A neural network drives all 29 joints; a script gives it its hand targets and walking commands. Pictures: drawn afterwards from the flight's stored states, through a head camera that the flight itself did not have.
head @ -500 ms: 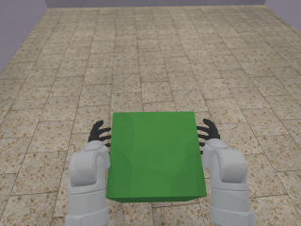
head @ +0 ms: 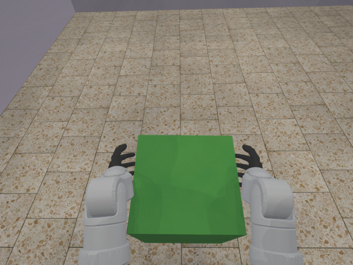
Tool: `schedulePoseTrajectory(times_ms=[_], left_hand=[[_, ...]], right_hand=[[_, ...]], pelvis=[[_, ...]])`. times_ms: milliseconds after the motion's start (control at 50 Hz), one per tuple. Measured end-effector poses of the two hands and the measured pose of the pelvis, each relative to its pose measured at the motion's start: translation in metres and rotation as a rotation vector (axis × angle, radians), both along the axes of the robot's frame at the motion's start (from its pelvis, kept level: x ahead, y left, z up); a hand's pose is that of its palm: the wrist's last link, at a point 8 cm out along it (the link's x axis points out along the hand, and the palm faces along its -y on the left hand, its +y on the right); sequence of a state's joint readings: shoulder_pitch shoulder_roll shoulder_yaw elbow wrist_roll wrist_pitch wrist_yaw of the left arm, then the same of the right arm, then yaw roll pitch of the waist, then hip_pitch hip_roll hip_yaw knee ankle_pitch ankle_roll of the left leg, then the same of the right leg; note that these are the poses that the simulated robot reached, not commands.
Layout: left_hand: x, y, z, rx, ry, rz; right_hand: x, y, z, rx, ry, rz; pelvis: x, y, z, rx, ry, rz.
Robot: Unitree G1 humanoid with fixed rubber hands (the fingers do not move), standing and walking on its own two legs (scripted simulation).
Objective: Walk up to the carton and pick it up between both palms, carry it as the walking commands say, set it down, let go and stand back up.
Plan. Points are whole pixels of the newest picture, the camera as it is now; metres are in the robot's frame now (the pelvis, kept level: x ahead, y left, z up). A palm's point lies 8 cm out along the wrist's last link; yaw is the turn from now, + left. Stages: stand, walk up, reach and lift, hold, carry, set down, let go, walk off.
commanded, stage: carry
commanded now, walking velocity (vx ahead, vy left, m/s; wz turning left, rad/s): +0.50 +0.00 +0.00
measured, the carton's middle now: (183, 194) +0.30 +0.01 -0.04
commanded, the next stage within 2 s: none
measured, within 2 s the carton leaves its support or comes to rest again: neither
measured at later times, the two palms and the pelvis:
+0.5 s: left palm (135, 72) +0.65 +0.16 +0.07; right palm (227, 74) +0.63 -0.12 +0.08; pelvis +0.34 +0.04 +0.00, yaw -4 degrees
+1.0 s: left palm (147, 30) +0.93 +0.15 +0.07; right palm (220, 28) +0.92 -0.14 +0.07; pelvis +0.62 +0.01 -0.01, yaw -3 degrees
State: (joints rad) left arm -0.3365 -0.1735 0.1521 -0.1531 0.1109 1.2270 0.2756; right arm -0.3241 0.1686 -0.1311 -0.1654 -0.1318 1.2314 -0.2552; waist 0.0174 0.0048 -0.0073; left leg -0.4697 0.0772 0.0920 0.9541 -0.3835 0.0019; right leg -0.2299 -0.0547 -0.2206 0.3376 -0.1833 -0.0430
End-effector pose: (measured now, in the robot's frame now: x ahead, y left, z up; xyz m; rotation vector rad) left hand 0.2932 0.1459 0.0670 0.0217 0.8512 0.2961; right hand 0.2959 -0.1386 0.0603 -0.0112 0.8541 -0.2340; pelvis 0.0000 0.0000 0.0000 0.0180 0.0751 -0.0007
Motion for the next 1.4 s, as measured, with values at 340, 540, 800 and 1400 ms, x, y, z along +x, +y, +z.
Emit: schedulePoseTrajectory(times_ms=[340,540,800,1400], left_hand=[[0.254,0.021,-0.005,-0.039,-0.036,-0.091],[0.385,0.01,0.008,-0.031,-0.072,-0.089],[0.541,-0.008,-0.004,0.0,-0.01,-0.015],[0.73,-0.012,0.022,-0.009,-0.104,-0.074]], right_hand=[[0.23,0.021,0.008,-0.04,-0.031,-0.09],[0.363,0.011,0.019,-0.035,-0.066,-0.083],[0.536,-0.008,-0.005,0.012,-0.008,-0.027],[0.711,-0.011,0.025,0.003,-0.102,-0.084]], pelvis=[[0.241,0.044,-0.008,-0.02,0.005,-0.08],[0.374,0.03,-0.003,-0.042,-0.005,-0.058],[0.534,-0.004,-0.003,-0.016,-0.008,-0.005],[0.713,0.009,0.003,-0.026,0.027,-0.053]])
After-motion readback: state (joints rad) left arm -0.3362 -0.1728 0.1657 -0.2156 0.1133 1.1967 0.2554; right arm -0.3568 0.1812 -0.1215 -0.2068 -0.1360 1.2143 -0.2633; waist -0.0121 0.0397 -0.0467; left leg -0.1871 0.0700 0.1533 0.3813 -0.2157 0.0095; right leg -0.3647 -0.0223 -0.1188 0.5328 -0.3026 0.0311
